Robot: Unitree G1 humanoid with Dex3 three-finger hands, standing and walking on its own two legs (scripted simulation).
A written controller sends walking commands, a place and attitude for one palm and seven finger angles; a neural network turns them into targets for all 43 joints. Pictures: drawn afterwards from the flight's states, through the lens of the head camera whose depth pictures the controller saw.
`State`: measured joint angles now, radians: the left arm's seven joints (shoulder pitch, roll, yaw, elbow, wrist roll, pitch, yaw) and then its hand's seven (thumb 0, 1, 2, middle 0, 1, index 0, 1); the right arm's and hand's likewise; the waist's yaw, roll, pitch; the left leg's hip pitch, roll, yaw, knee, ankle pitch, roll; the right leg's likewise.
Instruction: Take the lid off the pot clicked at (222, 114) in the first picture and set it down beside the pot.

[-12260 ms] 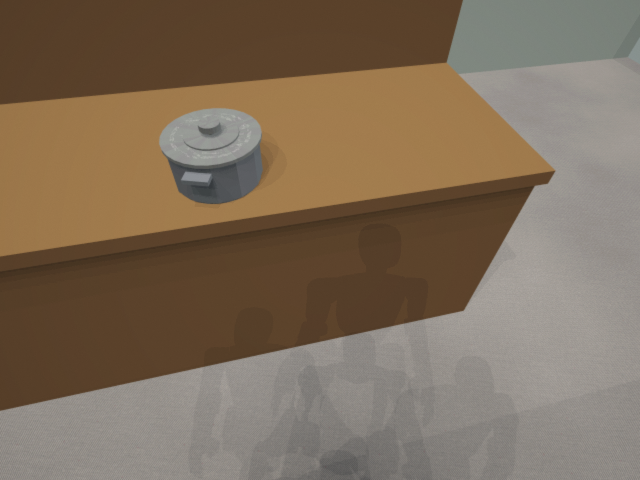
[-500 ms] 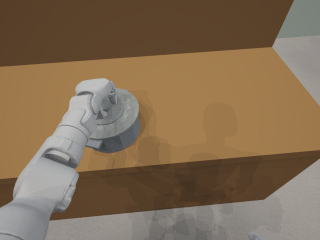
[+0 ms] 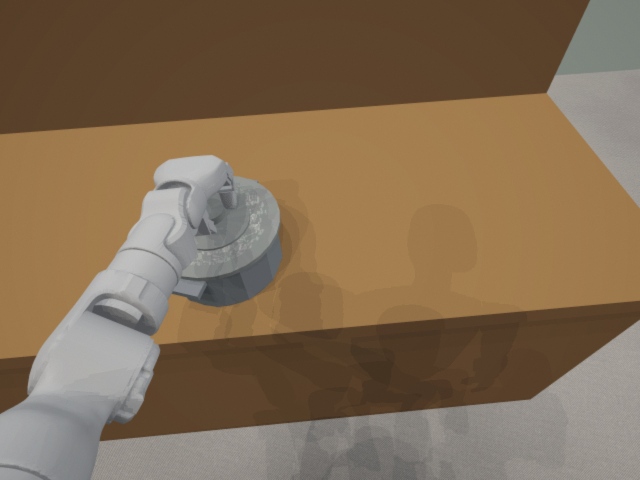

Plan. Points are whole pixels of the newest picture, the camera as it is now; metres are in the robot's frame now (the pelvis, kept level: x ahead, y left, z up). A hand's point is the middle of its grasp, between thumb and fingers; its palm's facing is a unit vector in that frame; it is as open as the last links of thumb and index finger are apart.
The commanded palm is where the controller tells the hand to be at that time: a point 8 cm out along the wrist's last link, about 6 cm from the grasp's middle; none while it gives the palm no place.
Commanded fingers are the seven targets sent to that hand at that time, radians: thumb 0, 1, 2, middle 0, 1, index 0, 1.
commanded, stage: close the fingers and squeeze the knob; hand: left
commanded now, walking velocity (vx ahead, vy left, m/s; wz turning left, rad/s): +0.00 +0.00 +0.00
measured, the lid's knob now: (209, 212) +0.48 +0.15 +0.05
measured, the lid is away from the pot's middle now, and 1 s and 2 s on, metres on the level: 0.01 0.01 0.03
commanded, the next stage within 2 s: lift the lid straight up in 0.30 s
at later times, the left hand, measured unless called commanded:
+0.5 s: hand (203, 214) +0.45 +0.15 +0.08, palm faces -0.33 -0.04 -0.94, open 7.1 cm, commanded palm +0.46 +0.15 +0.14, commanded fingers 0.00 0.79 0.77 -0.88 -1.04 -0.89 -1.05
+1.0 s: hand (202, 193) +0.46 +0.14 +0.11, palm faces -0.28 -0.07 -0.96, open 7.1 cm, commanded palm +0.45 +0.15 +0.18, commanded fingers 0.00 0.79 0.78 -0.88 -1.04 -0.89 -1.06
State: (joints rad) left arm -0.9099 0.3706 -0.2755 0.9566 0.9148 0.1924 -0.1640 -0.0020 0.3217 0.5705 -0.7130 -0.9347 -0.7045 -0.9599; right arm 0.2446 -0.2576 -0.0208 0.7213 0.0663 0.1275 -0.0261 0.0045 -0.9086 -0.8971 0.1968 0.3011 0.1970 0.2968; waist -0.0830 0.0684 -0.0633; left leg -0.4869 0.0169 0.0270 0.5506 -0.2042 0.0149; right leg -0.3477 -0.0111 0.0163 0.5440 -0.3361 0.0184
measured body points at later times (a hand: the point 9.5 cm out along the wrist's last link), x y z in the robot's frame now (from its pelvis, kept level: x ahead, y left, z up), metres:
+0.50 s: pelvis +0.00 +0.00 +0.00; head +0.04 -0.02 +0.45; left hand +0.47 +0.15 +0.13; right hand +0.09 -0.26 -0.14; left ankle +0.04 +0.11 -0.73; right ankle -0.04 -0.14 -0.73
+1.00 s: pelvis +0.00 +0.00 +0.00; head +0.03 -0.03 +0.45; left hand +0.47 +0.15 +0.16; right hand +0.10 -0.26 -0.13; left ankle +0.04 +0.11 -0.73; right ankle -0.04 -0.14 -0.73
